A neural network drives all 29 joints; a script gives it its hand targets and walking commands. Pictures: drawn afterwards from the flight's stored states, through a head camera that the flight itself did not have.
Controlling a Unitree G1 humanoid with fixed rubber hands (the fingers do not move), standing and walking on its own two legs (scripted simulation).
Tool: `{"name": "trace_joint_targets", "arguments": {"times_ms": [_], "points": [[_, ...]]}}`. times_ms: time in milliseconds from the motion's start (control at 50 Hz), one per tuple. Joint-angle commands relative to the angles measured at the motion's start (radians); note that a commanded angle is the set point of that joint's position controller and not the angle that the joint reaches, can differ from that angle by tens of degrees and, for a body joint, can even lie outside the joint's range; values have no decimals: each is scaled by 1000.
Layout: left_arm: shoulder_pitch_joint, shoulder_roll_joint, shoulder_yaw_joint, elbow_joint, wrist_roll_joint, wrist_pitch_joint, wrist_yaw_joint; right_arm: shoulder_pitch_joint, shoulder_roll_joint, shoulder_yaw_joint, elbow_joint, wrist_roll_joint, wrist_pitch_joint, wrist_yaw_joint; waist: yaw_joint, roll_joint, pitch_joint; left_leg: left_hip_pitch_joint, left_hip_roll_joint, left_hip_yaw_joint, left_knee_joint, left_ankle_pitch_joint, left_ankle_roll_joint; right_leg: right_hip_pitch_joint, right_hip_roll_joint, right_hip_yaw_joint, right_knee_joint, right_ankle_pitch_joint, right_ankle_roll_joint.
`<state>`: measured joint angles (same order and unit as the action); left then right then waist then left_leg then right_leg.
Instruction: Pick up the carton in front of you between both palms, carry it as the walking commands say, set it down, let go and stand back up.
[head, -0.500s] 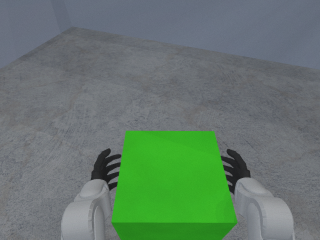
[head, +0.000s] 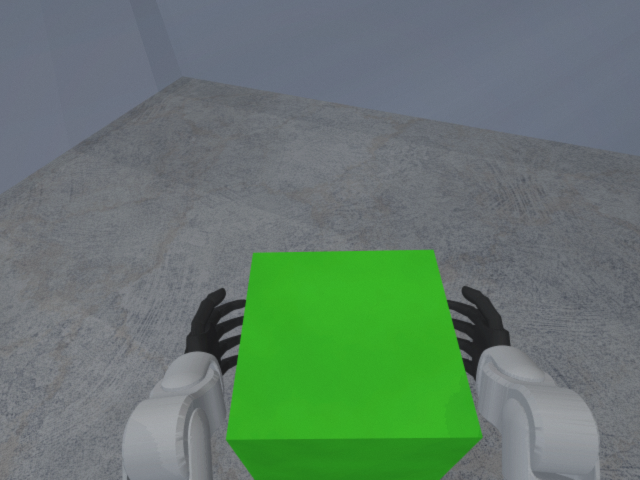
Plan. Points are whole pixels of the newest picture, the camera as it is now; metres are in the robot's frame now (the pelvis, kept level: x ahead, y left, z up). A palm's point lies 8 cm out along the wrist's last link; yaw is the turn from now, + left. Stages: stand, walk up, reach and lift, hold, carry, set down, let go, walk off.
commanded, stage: carry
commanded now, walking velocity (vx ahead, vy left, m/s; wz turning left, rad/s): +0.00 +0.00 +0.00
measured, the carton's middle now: (344, 378) +0.25 +0.01 +0.01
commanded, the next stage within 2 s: none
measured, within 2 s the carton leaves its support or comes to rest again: neither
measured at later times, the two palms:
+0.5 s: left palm (233, 228) +0.43 +0.15 +0.10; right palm (454, 231) +0.41 -0.15 +0.09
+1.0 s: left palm (241, 239) +0.41 +0.14 +0.10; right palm (469, 247) +0.38 -0.16 +0.09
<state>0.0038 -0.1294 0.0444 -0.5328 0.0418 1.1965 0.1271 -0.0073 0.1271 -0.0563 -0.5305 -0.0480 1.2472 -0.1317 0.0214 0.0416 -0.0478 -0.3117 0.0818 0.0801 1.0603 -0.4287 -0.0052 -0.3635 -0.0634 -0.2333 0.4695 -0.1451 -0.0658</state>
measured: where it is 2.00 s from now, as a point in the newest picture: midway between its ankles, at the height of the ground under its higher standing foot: outside the picture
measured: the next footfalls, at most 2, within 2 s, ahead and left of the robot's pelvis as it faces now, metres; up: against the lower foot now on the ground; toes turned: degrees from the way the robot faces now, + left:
left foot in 0.28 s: +0.24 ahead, +0.13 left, +0.00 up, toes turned -23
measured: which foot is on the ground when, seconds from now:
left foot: up 0.00-0.26, down 0.28-1.00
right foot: down 0.00-1.00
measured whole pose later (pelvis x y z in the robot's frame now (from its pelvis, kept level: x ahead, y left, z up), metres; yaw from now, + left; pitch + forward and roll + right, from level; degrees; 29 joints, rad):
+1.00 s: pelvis +0.17 +0.01 +0.00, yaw -5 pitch +1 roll +1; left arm 0.02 -0.13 0.04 -0.53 0.07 1.21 0.12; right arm 0.01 0.13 -0.05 -0.50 -0.05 1.24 -0.12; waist 0.00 0.00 -0.11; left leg -0.31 0.08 0.20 0.52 -0.22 0.01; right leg -0.10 -0.06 -0.18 0.48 -0.40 0.00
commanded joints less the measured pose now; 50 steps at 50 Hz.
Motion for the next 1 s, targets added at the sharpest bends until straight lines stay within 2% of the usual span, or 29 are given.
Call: {"name": "trace_joint_targets", "arguments": {"times_ms": [0,20,40,100,120,140,180,220,240,260,280,300,320,340,380,440,500,520,580,620,660,700,720,760,780,820,880,900,980], "points": [[-356,-856,-629,-97,-295,-12,-131,-397,840,672,-134,287,-57,123,-9,-128,-308,-171,51,-46,-20,80,11,389,-271,251,-199,521,-52],[-338,-854,-630,-101,-293,-19,-139,-386,848,673,-128,283,-63,126,-12,-143,-278,-134,36,-24,-75,104,4,343,-253,203,-196,547,-38],[-329,-843,-629,-99,-279,-23,-143,-366,846,681,-116,262,-67,122,-10,-176,-269,-129,21,-4,-164,99,-4,334,-232,173,-222,497,-44],[-286,-825,-640,-129,-281,-29,-144,-317,829,675,-140,253,-78,110,-11,-171,-266,-96,-19,43,-373,142,-15,355,-213,114,-188,605,-63],[-281,-804,-631,-125,-281,-27,-144,-313,809,669,-138,249,-75,103,-11,-184,-268,-87,-22,50,-415,161,-16,360,-205,94,-172,620,-55],[-277,-799,-633,-130,-278,-22,-140,-318,804,686,-160,252,-72,104,-9,-231,-272,-84,-21,52,-469,211,-16,376,-197,81,-167,598,-43],[-263,-769,-628,-133,-267,-17,-130,-356,777,677,-173,277,-62,105,-3,-197,-246,-41,-26,82,-530,287,-6,337,-201,80,-136,583,-41],[-265,-739,-609,-116,-250,-5,-119,-340,741,668,-161,277,-48,107,-14,-187,-243,77,2,87,-685,431,-4,294,-172,57,-79,439,1],[-310,-720,-618,-143,-247,0,-114,-347,728,663,-154,278,-45,109,-13,-137,-194,108,22,88,-685,481,-2,243,-160,76,-83,347,30],[-306,-710,-612,-126,-243,8,-108,-335,706,637,-123,275,-37,108,-6,-82,-227,186,83,54,-689,589,1,204,-145,71,-41,225,46],[-293,-683,-588,-88,-223,20,-99,-341,680,619,-101,267,-25,106,-7,-9,-215,232,145,15,-629,836,25,147,-111,72,-9,157,70],[-312,-684,-602,-108,-231,27,-95,-321,692,613,-67,262,-27,107,-9,30,-235,243,177,-30,-605,894,69,148,-92,91,-15,96,92],[-321,-708,-634,-115,-245,33,-97,-285,679,589,-60,250,-31,107,-17,112,-277,289,178,-52,-616,967,81,154,-81,105,12,63,99],[-344,-716,-637,-138,-256,27,-102,-293,715,590,-63,252,-32,110,-16,81,-308,320,178,-64,-620,1056,85,165,-71,100,35,45,101],[-348,-750,-648,-99,-257,25,-108,-333,747,594,-57,259,-39,114,-18,95,-314,335,169,-37,-593,1121,76,170,-63,110,-7,34,111],[-333,-780,-637,-79,-258,17,-112,-354,763,620,-87,275,-49,119,-20,18,-315,314,150,-11,-555,1110,73,215,-52,92,-49,140,106],[-334,-772,-635,-84,-244,10,-112,-351,779,626,-70,275,-48,119,-19,-16,-331,247,101,29,-537,965,58,279,-91,108,-16,382,106],[-325,-782,-625,-68,-245,10,-110,-371,771,632,-104,275,-50,120,-16,-55,-307,224,103,35,-528,928,49,277,-98,111,-8,452,101],[-298,-769,-592,-50,-224,4,-109,-394,772,645,-98,290,-44,116,-20,-94,-317,193,83,53,-520,862,41,302,-94,99,18,552,95],[-325,-779,-611,-75,-231,5,-107,-363,761,640,-82,283,-46,118,-18,-32,-311,222,90,40,-517,903,46,284,-91,106,9,474,103],[-347,-779,-628,-92,-246,6,-107,-356,757,630,-85,275,-47,118,-20,-10,-297,229,98,29,-515,943,50,271,-90,106,2,404,102],[-324,-787,-627,-74,-243,7,-108,-366,749,632,-108,270,-50,119,-19,-33,-293,210,102,33,-529,848,43,277,-95,106,-23,361,102],[-325,-775,-617,-80,-243,6,-109,-368,758,633,-95,278,-45,117,-19,-53,-293,210,92,38,-525,828,39,277,-94,105,-16,398,95],[-330,-767,-606,-47,-238,12,-111,-384,744,625,-89,267,-44,114,-25,-60,-267,169,96,34,-519,734,36,292,-113,106,-14,445,82],[-310,-762,-608,-56,-236,11,-111,-360,729,621,-89,259,-41,113,-16,-54,-252,172,90,38,-530,678,34,272,-120,111,-17,412,79],[-329,-743,-592,-68,-227,12,-108,-385,739,615,-84,268,-39,115,-19,-74,-225,152,92,33,-538,651,32,262,-120,113,-27,410,78],[-361,-771,-617,-81,-254,11,-112,-378,746,613,-86,261,-39,115,-18,-54,-218,161,89,39,-553,595,31,234,-107,112,-36,264,70],[-341,-744,-604,-72,-231,11,-110,-398,746,621,-83,263,-37,114,-19,-52,-189,151,90,39,-571,578,26,209,-103,107,-45,205,71],[-337,-741,-600,-60,-232,20,-104,-394,733,619,-79,273,-31,115,-22,-36,-181,127,98,24,-594,490,35,205,-103,128,-74,105,61]]}}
